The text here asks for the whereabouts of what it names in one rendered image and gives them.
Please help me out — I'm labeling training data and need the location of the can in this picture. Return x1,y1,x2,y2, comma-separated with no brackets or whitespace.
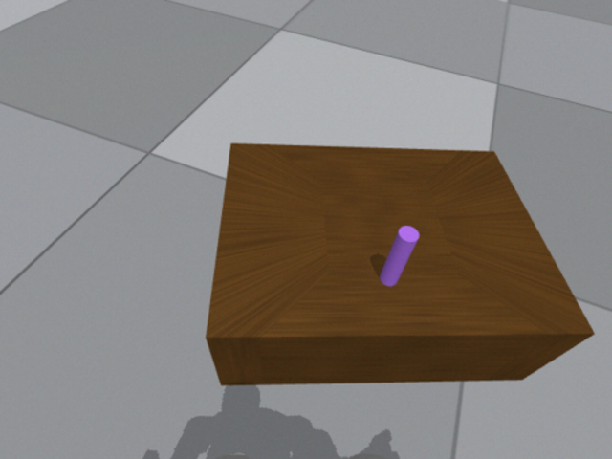
380,226,419,286

